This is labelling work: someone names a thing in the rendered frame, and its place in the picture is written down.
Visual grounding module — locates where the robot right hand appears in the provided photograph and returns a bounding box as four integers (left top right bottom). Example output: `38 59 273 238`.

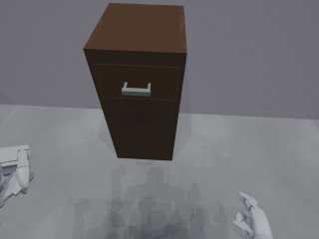
232 191 273 239

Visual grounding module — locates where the cabinet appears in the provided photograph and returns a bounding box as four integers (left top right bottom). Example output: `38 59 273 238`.
83 3 187 161

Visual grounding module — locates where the robot left hand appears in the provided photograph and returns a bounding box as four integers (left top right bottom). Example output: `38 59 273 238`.
0 144 34 208

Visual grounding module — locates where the drawer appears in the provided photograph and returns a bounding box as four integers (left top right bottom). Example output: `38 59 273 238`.
94 63 179 101

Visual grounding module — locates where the handle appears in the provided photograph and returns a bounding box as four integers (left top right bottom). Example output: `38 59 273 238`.
122 82 151 97

